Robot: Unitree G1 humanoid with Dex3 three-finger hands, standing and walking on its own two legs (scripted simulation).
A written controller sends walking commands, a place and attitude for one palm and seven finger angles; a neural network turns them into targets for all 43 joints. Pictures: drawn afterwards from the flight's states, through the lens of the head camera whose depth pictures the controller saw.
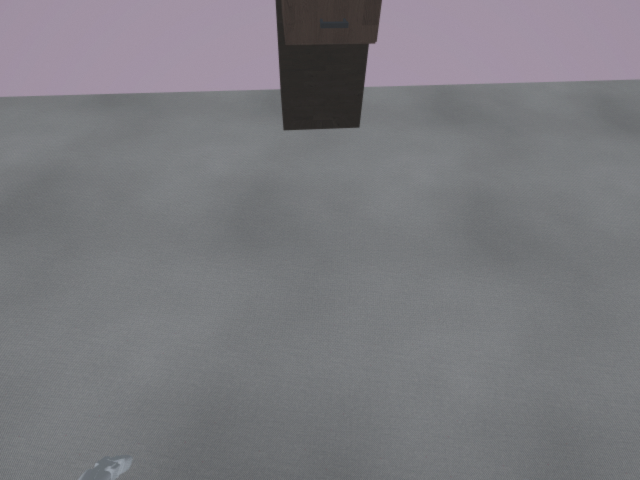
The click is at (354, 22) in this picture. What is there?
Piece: drawer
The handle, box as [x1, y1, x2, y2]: [320, 18, 348, 27]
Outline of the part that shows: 348,23 345,20 345,18 343,18 343,20 339,22 323,22 322,19 320,19 320,27 347,27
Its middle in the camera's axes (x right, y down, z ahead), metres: +0.05 -0.86 +1.55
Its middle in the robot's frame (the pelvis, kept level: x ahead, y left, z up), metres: +1.73 +0.03 -0.10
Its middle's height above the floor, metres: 0.66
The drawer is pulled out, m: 0.24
